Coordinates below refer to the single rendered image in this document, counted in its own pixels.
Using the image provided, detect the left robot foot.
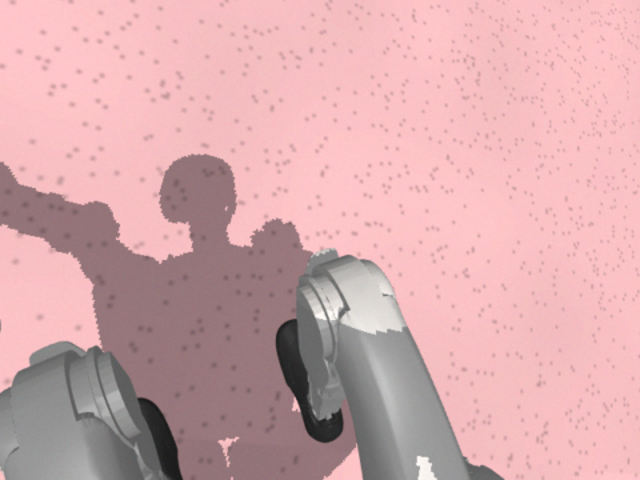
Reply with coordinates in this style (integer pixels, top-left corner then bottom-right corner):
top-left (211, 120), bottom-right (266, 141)
top-left (137, 398), bottom-right (183, 480)

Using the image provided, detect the right robot foot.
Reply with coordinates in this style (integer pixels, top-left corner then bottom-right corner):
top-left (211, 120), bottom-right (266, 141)
top-left (276, 319), bottom-right (343, 443)

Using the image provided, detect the right robot hand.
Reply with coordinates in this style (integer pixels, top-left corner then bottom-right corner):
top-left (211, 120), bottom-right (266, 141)
top-left (463, 456), bottom-right (505, 480)

